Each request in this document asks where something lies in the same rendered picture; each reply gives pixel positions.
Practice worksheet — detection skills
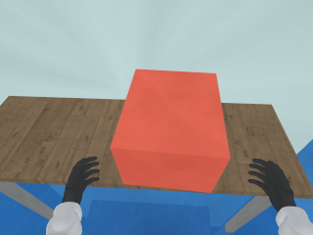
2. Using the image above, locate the right robot forearm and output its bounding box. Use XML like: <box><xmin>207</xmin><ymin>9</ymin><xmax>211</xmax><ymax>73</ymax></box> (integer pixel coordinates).
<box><xmin>276</xmin><ymin>206</ymin><xmax>313</xmax><ymax>235</ymax></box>

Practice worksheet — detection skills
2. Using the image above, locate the carton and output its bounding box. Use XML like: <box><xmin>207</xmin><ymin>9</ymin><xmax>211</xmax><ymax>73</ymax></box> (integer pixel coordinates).
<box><xmin>110</xmin><ymin>69</ymin><xmax>231</xmax><ymax>193</ymax></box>

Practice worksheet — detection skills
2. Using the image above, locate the robot left hand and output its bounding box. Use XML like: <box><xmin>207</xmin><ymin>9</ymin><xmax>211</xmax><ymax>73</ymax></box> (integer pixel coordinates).
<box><xmin>62</xmin><ymin>157</ymin><xmax>100</xmax><ymax>205</ymax></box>

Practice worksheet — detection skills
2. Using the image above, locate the left robot forearm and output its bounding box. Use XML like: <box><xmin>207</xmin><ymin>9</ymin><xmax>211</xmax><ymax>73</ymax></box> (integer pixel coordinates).
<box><xmin>46</xmin><ymin>202</ymin><xmax>82</xmax><ymax>235</ymax></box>

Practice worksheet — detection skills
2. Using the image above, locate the table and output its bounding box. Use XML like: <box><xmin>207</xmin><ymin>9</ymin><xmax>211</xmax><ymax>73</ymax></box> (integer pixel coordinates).
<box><xmin>0</xmin><ymin>96</ymin><xmax>313</xmax><ymax>233</ymax></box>

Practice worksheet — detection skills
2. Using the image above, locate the robot right hand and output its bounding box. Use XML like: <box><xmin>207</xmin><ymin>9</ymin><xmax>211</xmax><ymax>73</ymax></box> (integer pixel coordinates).
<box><xmin>248</xmin><ymin>159</ymin><xmax>296</xmax><ymax>212</ymax></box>

